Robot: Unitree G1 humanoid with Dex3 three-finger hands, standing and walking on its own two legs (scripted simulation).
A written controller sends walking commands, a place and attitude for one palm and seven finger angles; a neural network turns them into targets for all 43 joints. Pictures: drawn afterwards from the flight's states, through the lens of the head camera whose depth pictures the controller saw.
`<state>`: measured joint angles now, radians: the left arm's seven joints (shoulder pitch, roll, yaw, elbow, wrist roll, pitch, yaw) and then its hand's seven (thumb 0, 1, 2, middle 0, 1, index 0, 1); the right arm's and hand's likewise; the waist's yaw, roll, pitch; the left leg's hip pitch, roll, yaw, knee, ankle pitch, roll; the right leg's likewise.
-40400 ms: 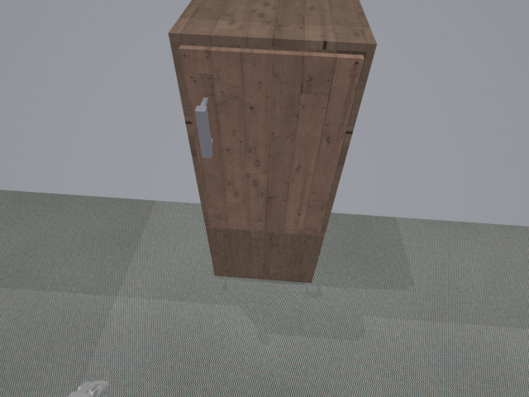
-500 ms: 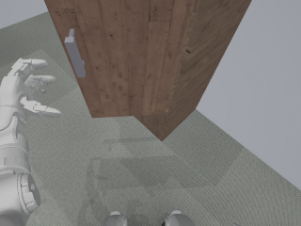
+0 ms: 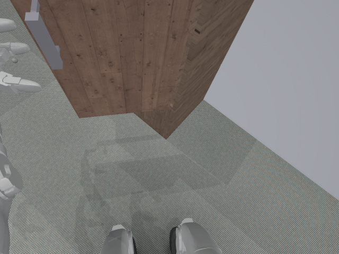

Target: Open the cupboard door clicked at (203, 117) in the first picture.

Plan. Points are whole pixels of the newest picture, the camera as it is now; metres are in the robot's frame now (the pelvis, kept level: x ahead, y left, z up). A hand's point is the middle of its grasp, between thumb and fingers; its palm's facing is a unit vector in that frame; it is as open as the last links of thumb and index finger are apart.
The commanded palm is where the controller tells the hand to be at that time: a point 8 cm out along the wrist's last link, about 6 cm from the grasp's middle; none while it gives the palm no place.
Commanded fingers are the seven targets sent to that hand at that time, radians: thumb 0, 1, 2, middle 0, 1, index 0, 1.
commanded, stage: move the hooked fingers beside the handle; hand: left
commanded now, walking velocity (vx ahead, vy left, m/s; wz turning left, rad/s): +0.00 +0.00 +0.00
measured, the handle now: (47, 37) +0.58 +0.22 +0.09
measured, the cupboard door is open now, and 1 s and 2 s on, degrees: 50 50 50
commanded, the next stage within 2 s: slide the fingers in behind the handle in 0.94 s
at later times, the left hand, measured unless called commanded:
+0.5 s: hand (9, 58) +0.52 +0.28 +0.09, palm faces +0.08 -1.00 +0.00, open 14.0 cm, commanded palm +0.50 +0.32 +0.08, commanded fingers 0.00 -0.50 0.30 -0.30 -1.20 -0.30 -1.20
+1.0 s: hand (15, 55) +0.53 +0.28 +0.08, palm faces +0.07 -1.00 -0.02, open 14.0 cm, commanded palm +0.52 +0.31 +0.08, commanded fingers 0.00 -0.50 0.30 -0.30 -1.20 -0.30 -1.20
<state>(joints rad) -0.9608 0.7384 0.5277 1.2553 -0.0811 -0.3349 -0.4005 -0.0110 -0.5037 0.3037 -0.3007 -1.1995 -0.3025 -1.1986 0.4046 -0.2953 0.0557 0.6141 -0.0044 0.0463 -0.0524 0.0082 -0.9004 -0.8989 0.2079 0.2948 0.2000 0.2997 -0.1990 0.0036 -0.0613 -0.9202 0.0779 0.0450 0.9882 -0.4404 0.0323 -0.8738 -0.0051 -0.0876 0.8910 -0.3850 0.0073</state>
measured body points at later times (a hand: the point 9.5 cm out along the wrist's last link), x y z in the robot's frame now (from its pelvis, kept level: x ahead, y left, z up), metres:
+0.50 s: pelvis +0.01 +0.01 +0.00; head +0.16 +0.04 +0.43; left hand +0.51 +0.34 +0.09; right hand -0.01 -0.26 -0.09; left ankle +0.01 +0.10 -0.68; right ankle +0.02 -0.13 -0.68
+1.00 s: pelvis +0.00 +0.01 -0.01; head +0.16 +0.05 +0.41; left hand +0.52 +0.33 +0.08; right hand -0.02 -0.26 -0.10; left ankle +0.01 +0.10 -0.68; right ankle +0.02 -0.13 -0.68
